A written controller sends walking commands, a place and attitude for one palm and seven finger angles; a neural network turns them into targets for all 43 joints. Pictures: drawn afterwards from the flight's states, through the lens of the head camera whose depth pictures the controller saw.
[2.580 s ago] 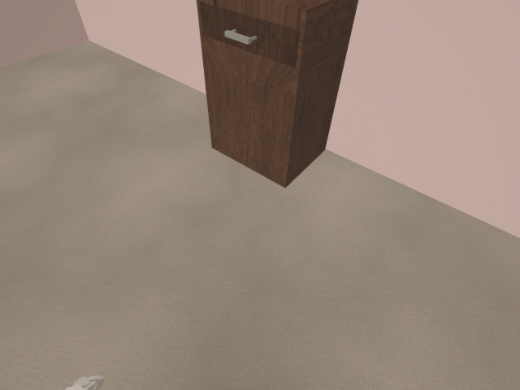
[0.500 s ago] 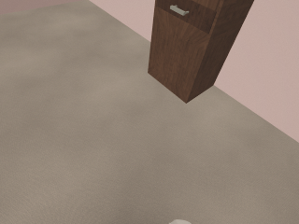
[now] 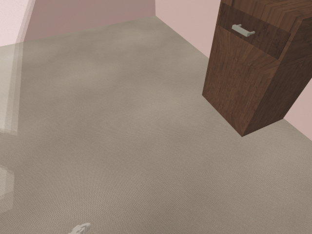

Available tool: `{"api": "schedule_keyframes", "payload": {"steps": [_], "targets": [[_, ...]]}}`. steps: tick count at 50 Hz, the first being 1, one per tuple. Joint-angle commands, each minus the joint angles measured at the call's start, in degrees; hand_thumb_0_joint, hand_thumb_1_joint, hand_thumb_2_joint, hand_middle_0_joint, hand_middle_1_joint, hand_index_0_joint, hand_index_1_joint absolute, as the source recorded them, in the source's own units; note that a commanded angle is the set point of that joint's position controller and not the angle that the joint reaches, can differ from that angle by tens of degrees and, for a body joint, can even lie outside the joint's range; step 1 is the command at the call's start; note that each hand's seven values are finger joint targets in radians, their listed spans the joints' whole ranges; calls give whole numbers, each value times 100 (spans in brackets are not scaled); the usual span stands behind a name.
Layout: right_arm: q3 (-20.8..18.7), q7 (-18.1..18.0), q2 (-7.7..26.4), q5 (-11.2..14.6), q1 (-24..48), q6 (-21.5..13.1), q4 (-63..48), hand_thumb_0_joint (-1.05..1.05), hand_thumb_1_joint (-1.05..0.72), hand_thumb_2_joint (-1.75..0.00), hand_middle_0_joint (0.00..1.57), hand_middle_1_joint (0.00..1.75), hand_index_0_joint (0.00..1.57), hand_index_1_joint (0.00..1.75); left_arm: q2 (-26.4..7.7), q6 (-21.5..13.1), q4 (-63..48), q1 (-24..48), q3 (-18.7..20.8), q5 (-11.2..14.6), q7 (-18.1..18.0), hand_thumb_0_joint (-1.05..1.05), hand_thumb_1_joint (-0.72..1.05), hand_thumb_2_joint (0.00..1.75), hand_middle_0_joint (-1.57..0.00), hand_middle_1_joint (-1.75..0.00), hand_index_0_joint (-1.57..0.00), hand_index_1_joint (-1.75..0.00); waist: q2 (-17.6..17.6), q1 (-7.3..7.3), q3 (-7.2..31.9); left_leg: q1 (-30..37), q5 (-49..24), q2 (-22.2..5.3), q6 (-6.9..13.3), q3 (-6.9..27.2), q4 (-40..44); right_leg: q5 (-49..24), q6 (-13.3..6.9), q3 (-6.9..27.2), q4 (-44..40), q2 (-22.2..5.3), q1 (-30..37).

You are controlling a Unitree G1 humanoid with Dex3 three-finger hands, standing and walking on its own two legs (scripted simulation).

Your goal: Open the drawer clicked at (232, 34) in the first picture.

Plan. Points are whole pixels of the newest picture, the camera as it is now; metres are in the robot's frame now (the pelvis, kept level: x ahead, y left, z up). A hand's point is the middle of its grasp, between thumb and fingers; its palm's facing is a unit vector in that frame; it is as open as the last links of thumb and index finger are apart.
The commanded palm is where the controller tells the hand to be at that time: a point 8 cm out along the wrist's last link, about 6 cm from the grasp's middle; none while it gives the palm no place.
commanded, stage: walk to a spot facing it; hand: left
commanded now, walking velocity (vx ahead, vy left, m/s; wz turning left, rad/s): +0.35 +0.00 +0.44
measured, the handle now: (243, 29) +1.20 -0.49 -0.02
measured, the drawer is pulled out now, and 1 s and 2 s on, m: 0.00 0.00 0.00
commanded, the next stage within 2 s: turn to face it in 1.34 s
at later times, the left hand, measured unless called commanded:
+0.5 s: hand out of the picture +0.05 +0.18 -0.18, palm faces +0.32 -0.93 -0.17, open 7.4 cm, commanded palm none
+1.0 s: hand (99, 131) +0.55 +0.27 -0.17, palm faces +0.21 -0.96 -0.20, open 7.4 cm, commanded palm none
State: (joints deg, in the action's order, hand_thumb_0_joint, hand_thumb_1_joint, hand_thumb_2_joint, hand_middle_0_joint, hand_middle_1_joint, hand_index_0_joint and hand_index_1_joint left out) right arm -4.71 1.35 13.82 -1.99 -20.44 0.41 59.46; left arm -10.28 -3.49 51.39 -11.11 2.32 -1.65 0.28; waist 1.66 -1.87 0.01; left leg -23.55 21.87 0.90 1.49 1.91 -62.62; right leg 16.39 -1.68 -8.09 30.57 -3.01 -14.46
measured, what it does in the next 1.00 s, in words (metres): walks ahead, turning left: left foot, then right foot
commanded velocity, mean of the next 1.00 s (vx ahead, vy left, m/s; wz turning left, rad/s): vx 0.37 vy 0.00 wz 0.23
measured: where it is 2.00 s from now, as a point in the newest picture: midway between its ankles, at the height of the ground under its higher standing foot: (135, 163)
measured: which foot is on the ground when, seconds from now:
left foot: up 0.00-0.38, down 0.40-0.98, up 1.00-1.00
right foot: down 0.00-0.42, up 0.44-0.96, down 0.98-1.00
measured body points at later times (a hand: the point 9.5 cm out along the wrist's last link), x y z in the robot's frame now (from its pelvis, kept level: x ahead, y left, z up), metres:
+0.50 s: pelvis +0.21 +0.05 -0.02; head +0.25 +0.07 +0.43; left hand +0.04 +0.23 -0.16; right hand +0.40 -0.13 -0.15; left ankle +0.24 +0.10 -0.74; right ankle +0.09 -0.11 -0.63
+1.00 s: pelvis +0.45 +0.06 -0.02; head +0.48 +0.07 +0.43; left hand +0.54 +0.32 -0.15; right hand +0.37 -0.17 -0.16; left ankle +0.25 +0.10 -0.72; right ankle +0.57 -0.02 -0.74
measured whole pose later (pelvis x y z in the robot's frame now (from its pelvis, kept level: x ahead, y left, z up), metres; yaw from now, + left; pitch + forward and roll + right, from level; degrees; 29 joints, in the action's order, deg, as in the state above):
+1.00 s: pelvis +0.45 +0.06 -0.02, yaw +16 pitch -1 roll +0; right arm -2.0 -0.9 7.9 -1.0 -29.1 -2.6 67.2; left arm -10.4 -3.1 54.6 -3.9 2.5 -1.9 0.9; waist 0.6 -4.2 -4.5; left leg 0.9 28.4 1.2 2.5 -1.9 -37.1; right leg 9.4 -2.1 -7.6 34.9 -3.0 -23.4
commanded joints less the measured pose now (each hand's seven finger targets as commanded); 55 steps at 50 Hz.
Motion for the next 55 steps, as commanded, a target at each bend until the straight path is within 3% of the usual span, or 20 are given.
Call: {"api": "schedule_keyframes", "payload": {"steps": [1, 6, 14, 16, 18, 19, 20, 21, 22, 24, 27, 33, 43, 45, 47, 48, 49, 50, 53, 55], "targets": [[-10, 124, 58, 19, 360, -130, -515, 0, -90, -90, 20, 30, 20, 30, -624, -157, 106, -731, 128, 22, -87, 0, 90, 90, -20, -30, -20, -30, -714, 139, -663, -1433, -955, -551, -105, -47, -789, 218, -84, 1150, -2150, -1537, 345], [33, 160, -4, 48, 919, -54, -650, 0, -90, -90, 20, 30, 20, 30, -508, -253, 475, -1419, 41, 9, -132, 0, 90, 90, -20, -30, -20, -30, -954, 193, -599, -1948, -1436, -582, -209, -329, -471, -2323, -31, 134, -1856, -1326, 1150], [261, 211, -159, 50, 2280, -143, -1040, 0, -90, -90, 20, 30, 20, 30, -634, -194, 884, -2179, 2, -6, -212, 0, 90, 90, -20, -30, -20, -30, -832, 510, -810, -1267, -1265, -323, 66, -1044, 1955, -4488, -222, -342, -1588, -1416, 1845], [231, 140, -70, 50, 1861, -193, -899, 0, -90, -90, 20, 30, 20, 30, -777, -179, 960, -2138, 32, -4, -210, 0, 90, 90, -20, -30, -20, -30, -947, 290, -508, -530, -883, -39, 268, -1273, 2281, -5705, -247, -422, -958, -1525, 2031], [151, 48, 209, 29, 809, -249, -622, 0, -90, -90, 20, 30, 20, 30, -1027, -171, 930, -1949, 81, 28, -196, 0, 90, 90, -20, -30, -20, -30, -1019, -218, 225, 959, -842, 225, 510, -1299, 2812, -6253, -108, -688, 554, -1512, 1807], [53, -4, 541, -2, -60, -262, -412, 0, -90, -90, 20, 30, 20, 30, -1014, -178, 857, -1795, 97, 77, -163, 0, 90, 90, -20, -30, -20, -30, -720, -679, 839, 2491, -1424, -69, 668, -915, 3241, -5008, 48, -766, 1909, -1380, 916], [-110, -73, 1218, -46, -644, -282, -274, 0, -90, -90, 20, 30, 20, 30, -759, -171, 725, -1981, 74, 173, -65, 0, 90, 90, -20, -30, -20, -30, 517, -748, 1569, 4150, -2301, -1684, 1260, 1357, 3374, -673, 330, -683, 3832, -458, -889], [-174, -154, 1528, 117, -869, -274, -248, 0, -90, -90, 20, 30, 20, 30, -546, -147, 491, -1724, 2, 169, -51, 0, 90, 90, -20, -30, -20, -30, 620, -685, 1825, 4641, -3370, -2569, 1733, 2778, 3921, 1541, 325, 62, 5024, -71, -2031], [-168, -184, 1368, 180, -482, -257, -275, 0, -90, -90, 20, 30, 20, 30, -655, -93, 461, -1365, 69, 156, -111, 0, 90, 90, -20, -30, -20, -30, -199, -522, 1106, 3918, -3237, -2628, 1738, 2313, 4201, 1249, 253, 500, 5308, -354, -2307], [24, -262, 713, 161, 283, -434, -396, 0, -90, -90, 20, 30, 20, 30, -366, -42, 636, -1148, 59, 79, -82, 0, 90, 90, -20, -30, -20, -30, -385, -115, 178, 2560, -3748, -2055, 1006, 1254, 4416, 440, 385, 707, 4946, -695, -2227], [158, -237, 242, 147, 503, -546, -280, 0, -90, -90, 20, 30, 20, 30, -169, 141, 863, -1564, 82, -15, -42, 0, 90, 90, -20, -30, -20, -30, 186, 299, -209, 1305, -3431, -1412, 777, 226, 4783, 111, 445, 649, 4081, -742, -1382], [135, -230, 165, 176, 52, -563, -93, 0, -90, -90, 20, 30, 20, 30, -213, 283, 557, -691, 114, -23, 23, 0, 90, 90, -20, -30, -20, -30, 374, 291, -816, 1172, -2421, -1194, 717, 305, 5391, -874, 588, 532, 3107, -742, -2065], [133, -337, 327, 64, -954, -537, 319, 0, -90, -90, 20, 30, 20, 30, -299, 155, -85, 1217, 78, 48, 101, 0, 90, 90, -20, -30, -20, -30, 342, -179, -929, 2723, -3931, -1465, 820, 382, 4845, -558, 271, 289, 868, -344, -2163], [119, -348, 415, 65, -907, -522, 365, 0, -90, -90, 20, 30, 20, 30, -358, 112, -50, 910, 84, 58, 87, 0, 90, 90, -20, -30, -20, -30, 366, 13, -638, 2775, -5032, -1446, 767, 268, 4347, -255, 101, 121, 456, -64, -1372], [97, -341, 507, 109, -733, -525, 375, 0, -90, -90, 20, 30, 20, 30, -590, 19, 368, -499, 174, 22, 50, 0, 90, 90, -20, -30, -20, -30, 7, 675, 101, 2281, -5593, -1195, 512, 85, 2773, -726, -42, 42, -119, 184, 574], [108, -285, 394, 174, -667, -550, 294, 0, -90, -90, 20, 30, 20, 30, -1000, -62, 653, -1463, 290, -26, 1, 0, 90, 90, -20, -30, -20, -30, -512, 1042, 749, 1108, -4244, -853, 310, -134, 1321, -993, -328, 932, -223, -650, 2228], [151, -257, 5, 216, -1072, -586, 167, 0, -90, -90, 20, 30, 20, 30, -1558, -78, 818, -2062, 433, -20, -58, 0, 90, 90, -20, -30, -20, -30, -1888, 970, 1498, -561, 343, 203, 9, -449, -525, -1784, -980, 3403, -726, -2421, 3622], [135, -259, 176, 193, -764, -544, 126, 0, -90, -90, 20, 30, 20, 30, -1655, -39, 843, -1997, 432, 94, -53, 0, 90, 90, -20, -30, -20, -30, -1335, 959, 1329, -854, 962, 19, 139, 85, -1462, -1466, -1153, 3707, -1179, -2615, 3139], [112, -168, -177, 126, -101, -396, 96, 0, -90, -90, 20, 30, 20, 30, -761, -66, 573, -671, 217, 69, -106, 0, 90, 90, -20, -30, -20, -30, -356, 389, -399, -968, -266, -726, 98, 117, -1381, -444, -674, 2077, -1673, -2024, 649], [139, -131, -431, 75, -370, -215, 180, 0, -90, -90, 20, 30, 20, 30, -446, -109, 608, -500, 109, 27, -123, 0, 90, 90, -20, -30, -20, -30, -574, 109, -639, -653, -504, -804, -3, -5, -978, -519, -459, 1191, -1917, -1726, -140]]}}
